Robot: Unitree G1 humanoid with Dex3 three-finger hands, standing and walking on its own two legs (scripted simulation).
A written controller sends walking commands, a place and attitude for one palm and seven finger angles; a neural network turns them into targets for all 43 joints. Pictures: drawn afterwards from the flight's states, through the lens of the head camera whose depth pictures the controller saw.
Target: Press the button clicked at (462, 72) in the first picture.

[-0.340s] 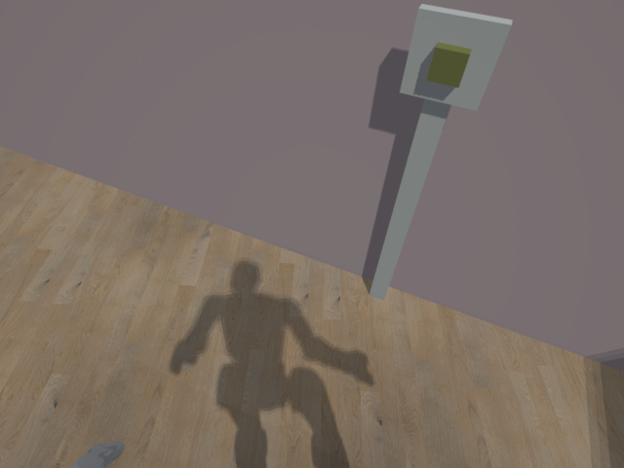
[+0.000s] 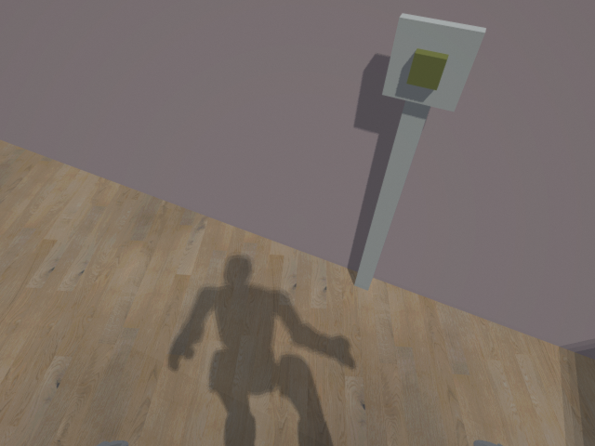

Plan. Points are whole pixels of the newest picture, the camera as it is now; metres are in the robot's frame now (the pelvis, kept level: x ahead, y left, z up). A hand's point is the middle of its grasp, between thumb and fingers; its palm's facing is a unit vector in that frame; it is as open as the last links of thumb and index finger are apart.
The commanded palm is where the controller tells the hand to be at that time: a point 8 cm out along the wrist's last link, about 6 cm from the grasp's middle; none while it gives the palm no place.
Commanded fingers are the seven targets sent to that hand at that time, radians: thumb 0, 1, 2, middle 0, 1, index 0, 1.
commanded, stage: stand and wait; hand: left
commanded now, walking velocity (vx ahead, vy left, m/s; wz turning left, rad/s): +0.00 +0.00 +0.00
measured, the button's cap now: (427, 68) +0.83 -0.22 +0.15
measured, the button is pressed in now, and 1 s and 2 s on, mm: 0 0 0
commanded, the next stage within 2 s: look at it before walking up in 0.68 s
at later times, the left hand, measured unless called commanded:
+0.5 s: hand out of the picture +0.05 +0.23 -0.15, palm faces -0.02 -0.94 -0.34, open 7.4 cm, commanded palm none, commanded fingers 0.00 0.90 0.90 -0.20 -0.30 -0.20 -0.30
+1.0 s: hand out of the picture +0.06 +0.22 -0.15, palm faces -0.04 -0.94 -0.33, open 7.4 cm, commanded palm none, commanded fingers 0.00 0.90 0.90 -0.20 -0.30 -0.20 -0.30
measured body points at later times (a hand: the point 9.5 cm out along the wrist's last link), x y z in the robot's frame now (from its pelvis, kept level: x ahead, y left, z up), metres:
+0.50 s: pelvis -0.02 -0.02 +0.00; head -0.02 -0.02 +0.45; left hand +0.05 +0.28 -0.13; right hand +0.05 -0.32 -0.13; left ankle -0.01 +0.09 -0.74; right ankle -0.01 -0.15 -0.74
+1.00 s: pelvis -0.01 -0.03 +0.01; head -0.01 -0.03 +0.46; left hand +0.06 +0.27 -0.13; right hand +0.05 -0.33 -0.13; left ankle -0.01 +0.09 -0.74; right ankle -0.01 -0.15 -0.74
